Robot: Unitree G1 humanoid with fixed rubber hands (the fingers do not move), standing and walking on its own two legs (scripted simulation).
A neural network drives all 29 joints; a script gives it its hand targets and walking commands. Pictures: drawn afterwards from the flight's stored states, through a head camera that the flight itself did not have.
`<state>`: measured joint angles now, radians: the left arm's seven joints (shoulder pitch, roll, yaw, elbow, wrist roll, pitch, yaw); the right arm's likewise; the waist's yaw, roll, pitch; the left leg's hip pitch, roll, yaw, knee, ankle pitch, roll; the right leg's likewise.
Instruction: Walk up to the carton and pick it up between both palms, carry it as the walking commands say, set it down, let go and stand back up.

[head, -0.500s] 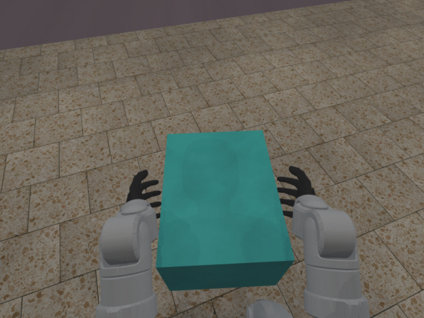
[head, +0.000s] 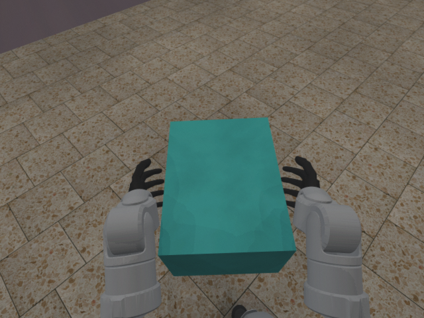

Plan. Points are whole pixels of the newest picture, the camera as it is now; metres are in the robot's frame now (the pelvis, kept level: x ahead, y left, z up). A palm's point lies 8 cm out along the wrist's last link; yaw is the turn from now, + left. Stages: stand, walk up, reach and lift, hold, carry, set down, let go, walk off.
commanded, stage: carry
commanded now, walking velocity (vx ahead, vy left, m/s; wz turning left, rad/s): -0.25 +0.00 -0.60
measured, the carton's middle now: (222, 194) +0.36 -0.02 +0.00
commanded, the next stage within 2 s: none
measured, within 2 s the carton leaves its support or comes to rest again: neither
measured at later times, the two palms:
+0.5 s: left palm (182, 310) +0.14 +0.05 +0.09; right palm out of the picture +0.07 -0.23 +0.08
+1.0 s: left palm out of the picture +0.05 +0.10 +0.10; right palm out of the picture +0.00 -0.19 +0.10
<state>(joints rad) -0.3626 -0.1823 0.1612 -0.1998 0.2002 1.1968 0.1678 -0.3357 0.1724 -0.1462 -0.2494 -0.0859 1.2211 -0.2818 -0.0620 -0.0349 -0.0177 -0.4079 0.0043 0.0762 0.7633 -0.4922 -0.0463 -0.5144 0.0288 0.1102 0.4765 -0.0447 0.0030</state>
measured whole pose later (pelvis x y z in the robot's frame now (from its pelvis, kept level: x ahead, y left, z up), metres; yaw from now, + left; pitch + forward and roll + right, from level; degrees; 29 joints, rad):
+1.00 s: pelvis -0.25 +0.00 +0.00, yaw -11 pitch +1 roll +0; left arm -0.33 -0.17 0.17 -0.08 0.11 1.23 0.30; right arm -0.33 0.17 -0.16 -0.06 -0.16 1.22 -0.20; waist 0.02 -0.01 -0.14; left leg -0.38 0.04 0.12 0.53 -0.18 0.01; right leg -0.39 -0.01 -0.05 0.50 -0.14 -0.01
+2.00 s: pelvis -0.22 +0.00 +0.00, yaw -11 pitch +2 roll +0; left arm -0.28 -0.16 0.13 -0.18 0.12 1.19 0.26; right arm -0.28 0.16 -0.11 -0.15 -0.14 1.19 -0.20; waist 0.01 -0.02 -0.09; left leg -0.34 0.04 0.13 0.54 -0.24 0.02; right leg -0.37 -0.02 -0.04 0.52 -0.19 0.00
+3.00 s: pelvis -0.34 -0.20 +0.00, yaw -12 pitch +4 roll -1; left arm -0.32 -0.17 0.16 -0.22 0.15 1.23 0.22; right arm -0.33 0.17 -0.13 -0.19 -0.10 1.24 -0.25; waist -0.02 -0.03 -0.04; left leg -0.38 0.12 0.22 0.62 -0.30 0.03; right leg -0.59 0.06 -0.06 0.98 -0.39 -0.04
